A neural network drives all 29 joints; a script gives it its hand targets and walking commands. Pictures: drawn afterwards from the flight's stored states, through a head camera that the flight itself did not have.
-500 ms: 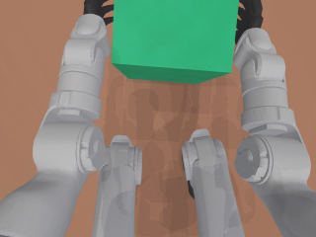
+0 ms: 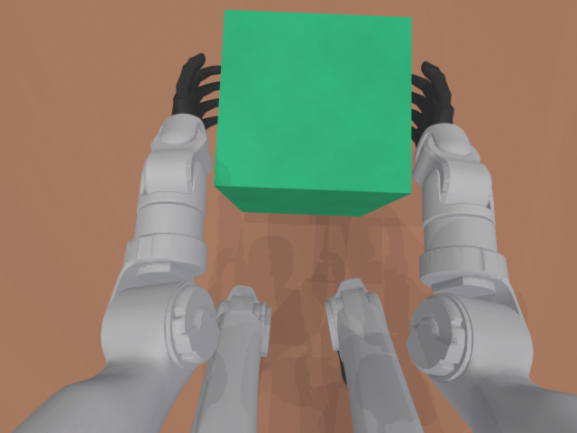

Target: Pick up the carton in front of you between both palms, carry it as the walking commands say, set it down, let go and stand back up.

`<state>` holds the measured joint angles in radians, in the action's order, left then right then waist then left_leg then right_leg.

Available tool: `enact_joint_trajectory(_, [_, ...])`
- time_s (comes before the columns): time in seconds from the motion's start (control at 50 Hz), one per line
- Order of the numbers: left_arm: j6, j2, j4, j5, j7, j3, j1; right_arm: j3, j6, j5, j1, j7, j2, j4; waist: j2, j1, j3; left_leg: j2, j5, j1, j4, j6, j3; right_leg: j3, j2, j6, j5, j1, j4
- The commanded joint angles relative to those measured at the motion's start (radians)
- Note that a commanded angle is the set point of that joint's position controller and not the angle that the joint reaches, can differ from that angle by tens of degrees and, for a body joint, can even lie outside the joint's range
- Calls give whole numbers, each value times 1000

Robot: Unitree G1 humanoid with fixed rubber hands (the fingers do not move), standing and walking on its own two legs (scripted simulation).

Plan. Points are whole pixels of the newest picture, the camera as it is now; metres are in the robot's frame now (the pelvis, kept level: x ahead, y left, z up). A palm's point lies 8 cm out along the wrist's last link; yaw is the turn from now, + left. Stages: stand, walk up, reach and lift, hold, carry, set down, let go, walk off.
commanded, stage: reach and lift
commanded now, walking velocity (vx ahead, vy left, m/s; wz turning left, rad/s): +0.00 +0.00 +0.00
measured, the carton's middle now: (307, 136) +0.51 -0.03 -0.13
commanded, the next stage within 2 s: none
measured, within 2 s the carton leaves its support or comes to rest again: neither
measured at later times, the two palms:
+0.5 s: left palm (117, 104) +0.45 +0.13 +0.11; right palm (512, 108) +0.44 -0.17 +0.11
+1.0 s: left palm out of the picture +0.40 +0.14 +0.25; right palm out of the picture +0.39 -0.16 +0.25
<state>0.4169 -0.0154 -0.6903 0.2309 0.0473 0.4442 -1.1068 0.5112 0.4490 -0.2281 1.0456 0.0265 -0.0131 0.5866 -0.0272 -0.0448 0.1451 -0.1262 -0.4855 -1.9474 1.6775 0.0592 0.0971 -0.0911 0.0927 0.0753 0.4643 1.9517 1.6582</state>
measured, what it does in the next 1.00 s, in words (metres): rises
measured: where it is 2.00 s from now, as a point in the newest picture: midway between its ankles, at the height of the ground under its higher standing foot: (297, 362)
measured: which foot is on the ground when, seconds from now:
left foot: down 0.00-1.00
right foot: down 0.00-1.00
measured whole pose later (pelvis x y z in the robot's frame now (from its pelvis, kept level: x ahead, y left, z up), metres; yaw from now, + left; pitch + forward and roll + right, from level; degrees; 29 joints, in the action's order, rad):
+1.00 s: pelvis +0.10 +0.00 +0.25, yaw +0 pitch +7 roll +0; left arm 0.46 0.16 -0.44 0.22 0.04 0.28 -0.28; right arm 0.29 0.48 -0.23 0.27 0.01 -0.15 0.42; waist -0.01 -0.01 0.13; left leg -0.05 -0.27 -0.41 0.57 0.01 0.15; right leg -0.14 0.05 0.02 0.25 0.42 0.55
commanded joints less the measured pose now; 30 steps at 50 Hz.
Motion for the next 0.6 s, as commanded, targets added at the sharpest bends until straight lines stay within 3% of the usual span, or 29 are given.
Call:
enact_joint_trajectory(0.0, [-13, 1137, -20, -197, -259, -541, -592, -608, -15, 214, 656, -272, -1079, 33, -24, -26, 1147, -65, 232, 664, -216, -14, -173, 191, 69, -24, -273, -714, -195])
enact_joint_trajectory(0.3, [-71, 1173, -58, -154, -247, -536, -277, -614, -76, 162, 341, -254, -1110, 76, 2, -4, 843, -53, 213, 876, -493, -26, -108, 127, 67, -41, -245, -948, -464])
enact_joint_trajectory(0.58, [-85, 1205, 29, -147, -249, -623, -14, -686, -96, 144, 73, -257, -1140, 29, 13, 12, 662, -17, 302, 1215, -781, -36, -49, 63, 46, -57, -315, -1278, -751])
